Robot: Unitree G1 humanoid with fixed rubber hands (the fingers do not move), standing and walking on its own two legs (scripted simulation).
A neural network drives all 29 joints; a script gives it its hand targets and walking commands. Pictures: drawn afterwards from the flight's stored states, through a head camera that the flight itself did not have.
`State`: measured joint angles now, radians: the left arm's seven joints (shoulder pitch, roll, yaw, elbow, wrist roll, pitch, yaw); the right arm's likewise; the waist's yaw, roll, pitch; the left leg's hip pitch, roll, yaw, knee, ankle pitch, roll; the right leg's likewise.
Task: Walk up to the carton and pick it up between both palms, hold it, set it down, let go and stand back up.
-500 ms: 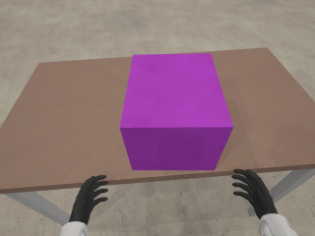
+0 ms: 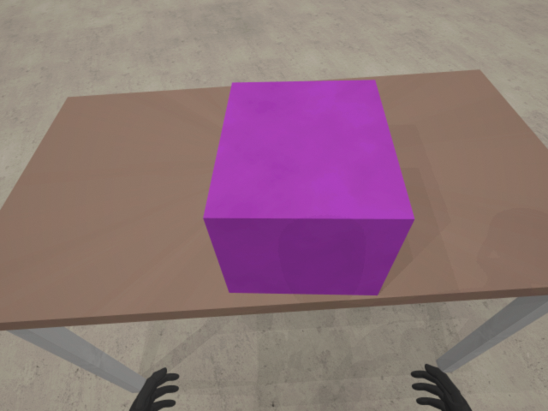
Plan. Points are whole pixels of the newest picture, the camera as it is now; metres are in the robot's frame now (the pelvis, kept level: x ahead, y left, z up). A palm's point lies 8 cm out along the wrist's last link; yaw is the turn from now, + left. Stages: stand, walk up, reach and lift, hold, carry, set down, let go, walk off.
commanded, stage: let go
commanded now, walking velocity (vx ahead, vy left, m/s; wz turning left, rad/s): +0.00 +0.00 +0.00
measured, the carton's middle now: (302, 185) +0.45 -0.03 +0.07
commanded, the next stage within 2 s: stand in 0.02 s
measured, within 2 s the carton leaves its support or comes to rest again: neither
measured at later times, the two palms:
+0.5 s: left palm out of the picture +0.01 +0.23 -0.13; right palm out of the picture +0.00 -0.24 -0.14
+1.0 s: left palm out of the picture -0.08 +0.18 -0.15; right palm out of the picture -0.08 -0.21 -0.15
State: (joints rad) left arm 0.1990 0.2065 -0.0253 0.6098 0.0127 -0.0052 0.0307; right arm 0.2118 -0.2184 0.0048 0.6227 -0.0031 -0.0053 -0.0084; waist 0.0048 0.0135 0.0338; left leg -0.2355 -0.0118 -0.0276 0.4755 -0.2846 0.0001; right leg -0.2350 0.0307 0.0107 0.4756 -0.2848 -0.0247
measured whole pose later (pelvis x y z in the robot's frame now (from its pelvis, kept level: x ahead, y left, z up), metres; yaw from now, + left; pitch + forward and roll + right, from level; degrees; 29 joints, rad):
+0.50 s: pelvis +0.02 +0.00 +0.00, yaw -1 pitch +3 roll +0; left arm 0.45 0.19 0.02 0.93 0.04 -0.05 0.00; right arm 0.43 -0.20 -0.02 0.96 -0.04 -0.03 -0.01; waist 0.00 0.01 -0.10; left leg -0.22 0.00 -0.02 0.50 -0.33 0.00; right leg -0.23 0.04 0.03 0.51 -0.33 -0.03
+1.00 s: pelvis -0.01 -0.01 +0.00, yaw -1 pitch +0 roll +0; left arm 0.44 0.09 -0.01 1.14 0.04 -0.03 0.02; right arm 0.40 -0.11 0.02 1.17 -0.03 -0.02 -0.03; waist 0.01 0.00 -0.05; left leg -0.19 0.00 -0.03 0.45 -0.26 -0.01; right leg -0.19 0.05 0.02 0.45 -0.25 -0.04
